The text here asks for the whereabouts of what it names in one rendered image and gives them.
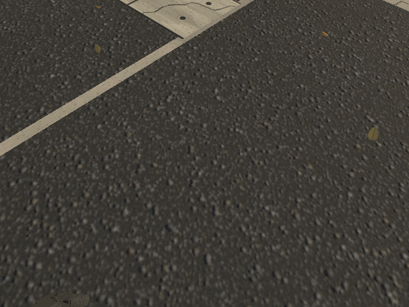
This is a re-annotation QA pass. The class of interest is left robot hand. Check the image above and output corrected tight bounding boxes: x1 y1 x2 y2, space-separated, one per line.
32 292 89 307

